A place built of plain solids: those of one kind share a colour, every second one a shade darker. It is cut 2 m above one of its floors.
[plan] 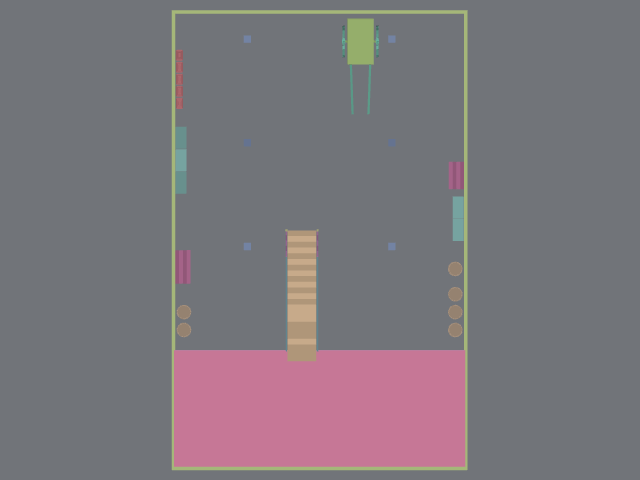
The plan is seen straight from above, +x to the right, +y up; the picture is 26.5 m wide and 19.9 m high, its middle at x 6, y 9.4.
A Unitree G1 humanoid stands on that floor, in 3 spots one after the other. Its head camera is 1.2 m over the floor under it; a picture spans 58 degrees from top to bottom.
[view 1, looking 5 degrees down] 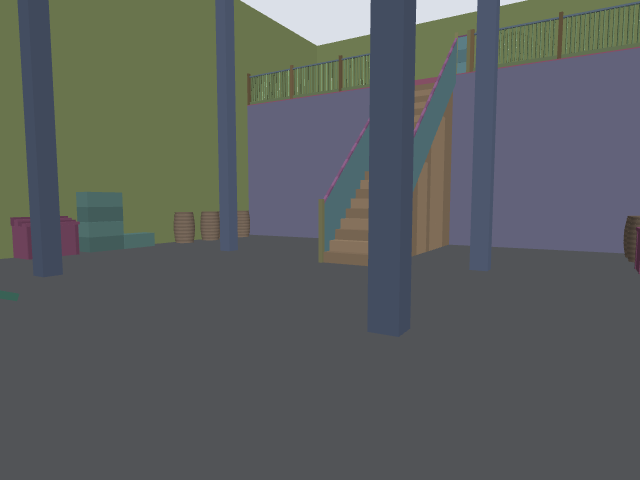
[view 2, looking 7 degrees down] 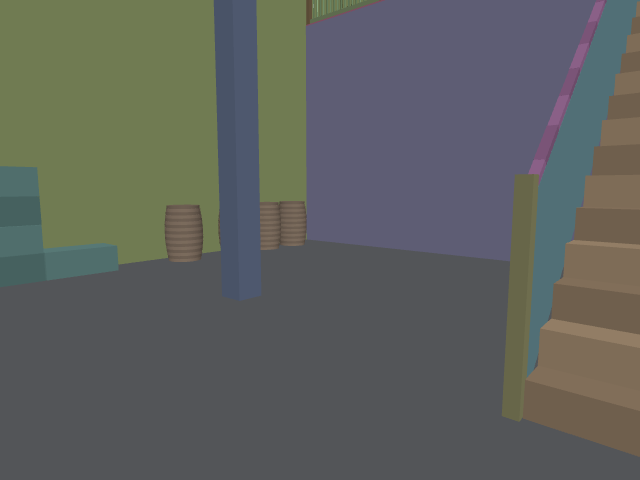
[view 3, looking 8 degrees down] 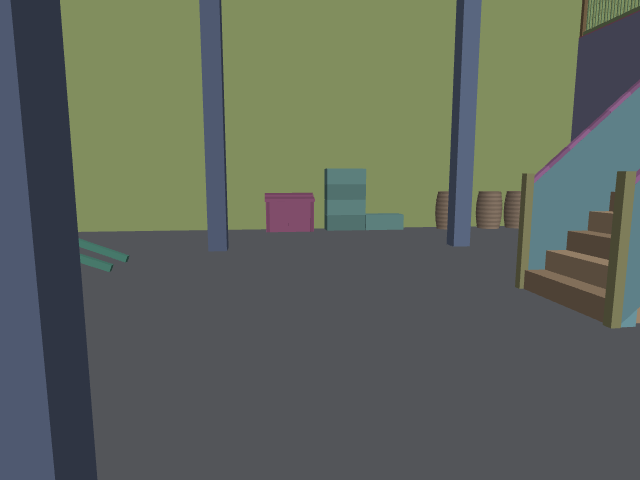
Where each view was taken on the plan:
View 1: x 1.50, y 17.18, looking -59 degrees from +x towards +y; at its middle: stair_guard_newel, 8.59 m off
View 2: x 5.25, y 12.10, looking -49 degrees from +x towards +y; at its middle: face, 9.69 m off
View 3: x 1.50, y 12.60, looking -7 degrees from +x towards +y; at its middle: ground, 8.62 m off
